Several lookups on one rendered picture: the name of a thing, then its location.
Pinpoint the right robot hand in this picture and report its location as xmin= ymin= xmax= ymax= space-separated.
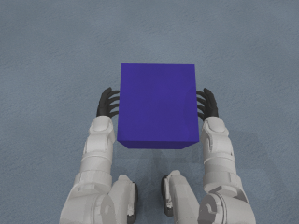
xmin=196 ymin=88 xmax=219 ymax=122

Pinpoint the left robot hand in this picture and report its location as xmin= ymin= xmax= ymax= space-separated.
xmin=96 ymin=87 xmax=120 ymax=118

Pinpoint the right robot foot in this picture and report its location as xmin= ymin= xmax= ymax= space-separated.
xmin=161 ymin=175 xmax=174 ymax=217

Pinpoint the carton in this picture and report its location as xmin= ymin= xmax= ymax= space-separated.
xmin=117 ymin=63 xmax=200 ymax=149

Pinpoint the robot left forearm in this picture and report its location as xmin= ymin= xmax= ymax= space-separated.
xmin=59 ymin=116 xmax=116 ymax=224

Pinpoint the robot right forearm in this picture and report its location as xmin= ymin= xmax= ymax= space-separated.
xmin=200 ymin=117 xmax=256 ymax=224

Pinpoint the robot right upper arm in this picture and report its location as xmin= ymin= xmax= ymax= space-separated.
xmin=197 ymin=192 xmax=256 ymax=224

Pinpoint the robot left upper arm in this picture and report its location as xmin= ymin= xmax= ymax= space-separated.
xmin=60 ymin=192 xmax=117 ymax=224

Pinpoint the robot left shin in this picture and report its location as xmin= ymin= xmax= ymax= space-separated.
xmin=113 ymin=175 xmax=135 ymax=215

